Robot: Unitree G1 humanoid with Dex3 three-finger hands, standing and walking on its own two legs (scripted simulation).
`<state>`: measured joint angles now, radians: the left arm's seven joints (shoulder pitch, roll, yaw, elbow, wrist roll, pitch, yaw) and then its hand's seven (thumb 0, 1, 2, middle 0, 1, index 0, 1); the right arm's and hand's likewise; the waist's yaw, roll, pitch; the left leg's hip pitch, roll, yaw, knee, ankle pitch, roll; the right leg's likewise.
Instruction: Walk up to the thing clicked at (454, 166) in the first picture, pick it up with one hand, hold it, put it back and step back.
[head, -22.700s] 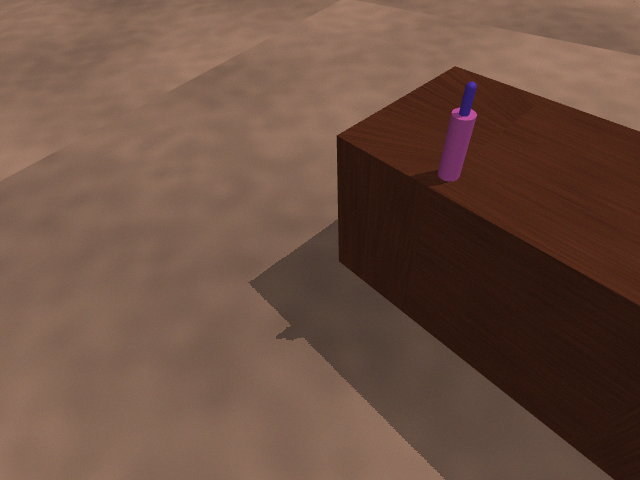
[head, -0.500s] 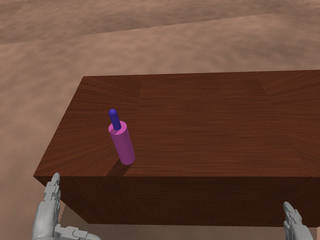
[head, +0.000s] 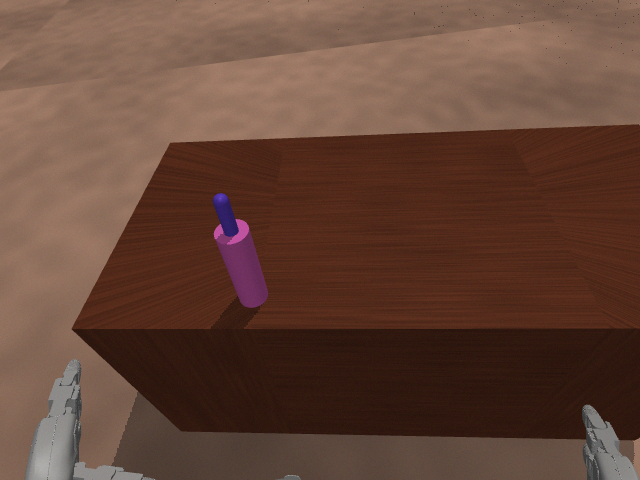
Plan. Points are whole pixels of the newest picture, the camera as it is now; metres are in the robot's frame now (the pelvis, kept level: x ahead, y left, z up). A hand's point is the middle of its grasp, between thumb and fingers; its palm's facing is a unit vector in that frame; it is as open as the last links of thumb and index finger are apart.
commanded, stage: home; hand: left
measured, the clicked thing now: (238, 252) +0.46 +0.20 +0.00
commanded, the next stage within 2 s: none
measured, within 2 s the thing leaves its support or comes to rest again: neither
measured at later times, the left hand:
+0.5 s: hand (212, 451) +0.18 +0.19 -0.05, palm faces +0.12 -0.97 -0.20, open 17.4 cm
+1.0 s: hand (215, 432) +0.20 +0.19 -0.05, palm faces +0.11 -0.97 -0.23, open 17.6 cm
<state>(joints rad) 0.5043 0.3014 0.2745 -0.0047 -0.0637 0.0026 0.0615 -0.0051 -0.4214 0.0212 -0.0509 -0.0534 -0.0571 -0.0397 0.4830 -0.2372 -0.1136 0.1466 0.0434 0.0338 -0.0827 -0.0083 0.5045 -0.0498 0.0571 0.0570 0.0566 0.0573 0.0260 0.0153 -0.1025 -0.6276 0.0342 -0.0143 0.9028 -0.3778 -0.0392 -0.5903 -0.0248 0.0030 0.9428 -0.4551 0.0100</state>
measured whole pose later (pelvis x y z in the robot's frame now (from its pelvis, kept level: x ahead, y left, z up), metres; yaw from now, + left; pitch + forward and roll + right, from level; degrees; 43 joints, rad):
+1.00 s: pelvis +0.03 +0.01 -0.01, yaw -1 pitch +9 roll +0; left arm 0.46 0.20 0.00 0.08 -0.03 0.02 0.09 -0.01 -0.57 0.03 -0.05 -0.05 -0.05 -0.05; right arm 0.46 -0.20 0.00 0.05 0.03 0.11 -0.08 0.02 -0.90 -0.90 0.20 0.30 0.20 0.31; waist 0.01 0.00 -0.13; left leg -0.68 0.04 0.00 0.96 -0.45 -0.03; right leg -0.63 -0.02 0.02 0.98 -0.50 0.02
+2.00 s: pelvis +0.02 +0.01 -0.01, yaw -1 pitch +9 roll +0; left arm 0.47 0.20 -0.01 0.07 -0.02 0.00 0.10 -0.01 -0.55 0.05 -0.06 -0.06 -0.05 -0.05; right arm 0.48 -0.20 0.00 0.00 0.03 0.14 -0.09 0.02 -0.90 -0.90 0.20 0.30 0.20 0.30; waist 0.01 0.00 -0.14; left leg -0.70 0.04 0.00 0.98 -0.44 -0.03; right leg -0.66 -0.02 0.02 1.00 -0.50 0.02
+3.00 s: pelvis +0.02 +0.00 +0.02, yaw +0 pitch -1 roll +0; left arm 0.26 0.35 0.02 0.91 0.04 -0.02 0.02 0.00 -0.56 0.04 -0.05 -0.05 -0.05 -0.05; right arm 0.22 -0.33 -0.04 0.94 -0.04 0.01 0.00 0.01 -0.91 -0.90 0.20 0.30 0.20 0.30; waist 0.01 0.00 0.05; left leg -0.37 0.04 -0.01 0.74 -0.35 -0.03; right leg -0.32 -0.01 0.00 0.75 -0.41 0.01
